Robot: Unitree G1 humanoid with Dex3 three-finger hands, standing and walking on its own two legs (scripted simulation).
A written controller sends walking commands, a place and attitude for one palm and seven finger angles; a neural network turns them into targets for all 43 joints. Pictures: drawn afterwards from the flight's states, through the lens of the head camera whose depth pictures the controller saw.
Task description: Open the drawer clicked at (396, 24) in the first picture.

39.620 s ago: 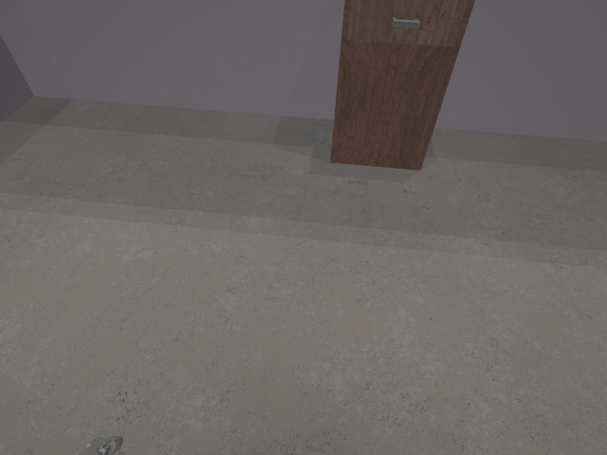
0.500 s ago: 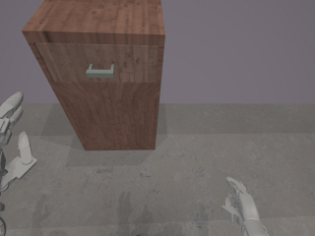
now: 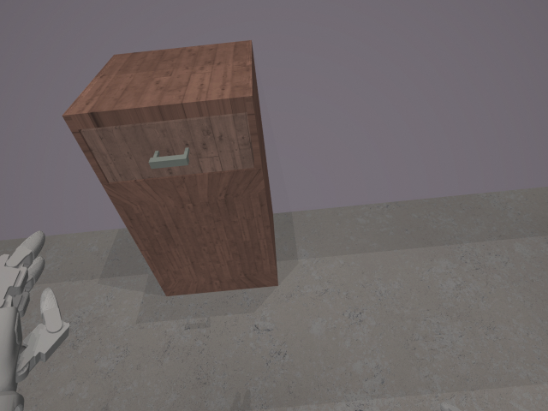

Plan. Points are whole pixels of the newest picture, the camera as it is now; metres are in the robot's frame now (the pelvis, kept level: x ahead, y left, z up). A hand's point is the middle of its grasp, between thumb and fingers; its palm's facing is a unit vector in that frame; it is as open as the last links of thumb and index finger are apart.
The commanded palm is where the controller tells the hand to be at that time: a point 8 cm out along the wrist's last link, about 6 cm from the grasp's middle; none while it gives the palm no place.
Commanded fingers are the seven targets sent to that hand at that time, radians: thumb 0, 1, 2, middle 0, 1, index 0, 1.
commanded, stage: stop stepping back and stand still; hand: left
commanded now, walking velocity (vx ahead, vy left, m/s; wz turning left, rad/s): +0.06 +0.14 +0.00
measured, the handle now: (170, 156) +0.78 +0.33 -0.04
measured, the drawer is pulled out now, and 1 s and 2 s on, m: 0.00 0.00 0.00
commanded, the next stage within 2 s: let the arm hang, fingers relaxed in 1.02 s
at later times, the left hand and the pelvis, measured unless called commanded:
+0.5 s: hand (27, 346) +0.17 +0.27 +0.15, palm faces +0.37 -0.85 -0.38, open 7.4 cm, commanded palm +0.11 +0.31 +0.17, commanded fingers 0.00 0.90 0.90 -0.20 -0.30 -0.20 -0.30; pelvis -0.03 +0.03 -0.01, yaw -1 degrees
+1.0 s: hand out of the picture +0.13 +0.29 +0.15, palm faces +0.36 -0.83 -0.43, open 7.4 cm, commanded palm +0.08 +0.34 +0.17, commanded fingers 0.00 0.90 0.90 -0.20 -0.30 -0.20 -0.30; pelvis -0.05 +0.06 +0.00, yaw +0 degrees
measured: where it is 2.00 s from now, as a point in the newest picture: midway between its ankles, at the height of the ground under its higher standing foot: outside the picture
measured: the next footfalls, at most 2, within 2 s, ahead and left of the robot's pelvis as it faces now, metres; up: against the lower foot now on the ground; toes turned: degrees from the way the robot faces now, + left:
left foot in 0.26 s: +0.03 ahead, +0.14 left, +0.00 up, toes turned +3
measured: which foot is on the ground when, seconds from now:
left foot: up 0.00-0.24, down 0.26-1.00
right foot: down 0.00-1.00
